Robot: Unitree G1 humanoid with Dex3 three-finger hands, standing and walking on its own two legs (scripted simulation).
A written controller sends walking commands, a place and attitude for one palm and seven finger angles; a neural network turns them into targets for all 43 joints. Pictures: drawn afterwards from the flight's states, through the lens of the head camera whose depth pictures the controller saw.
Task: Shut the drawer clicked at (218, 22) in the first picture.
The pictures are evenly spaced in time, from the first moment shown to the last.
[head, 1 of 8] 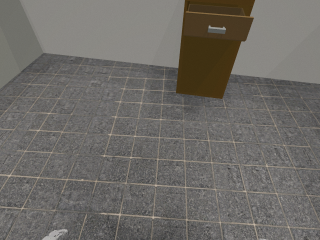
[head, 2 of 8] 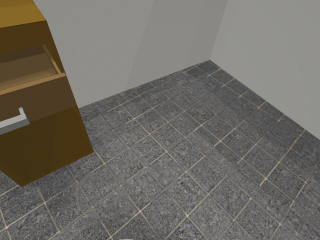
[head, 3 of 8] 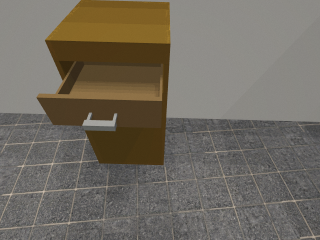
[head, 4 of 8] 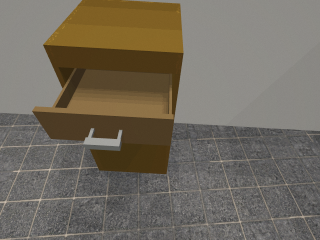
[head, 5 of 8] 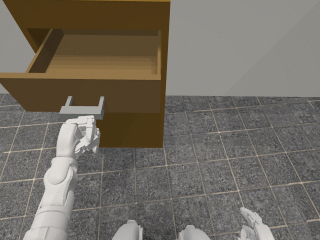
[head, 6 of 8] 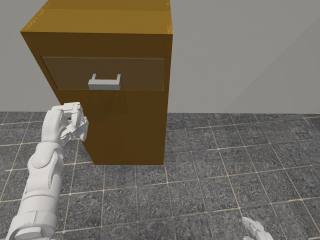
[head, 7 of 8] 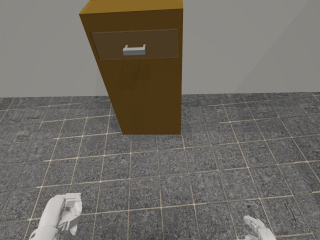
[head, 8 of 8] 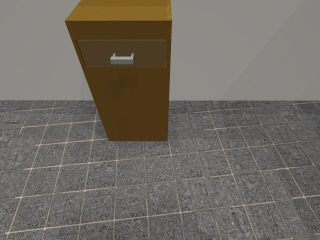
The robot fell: no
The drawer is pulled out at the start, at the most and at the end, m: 0.21 0.21 0.00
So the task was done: yes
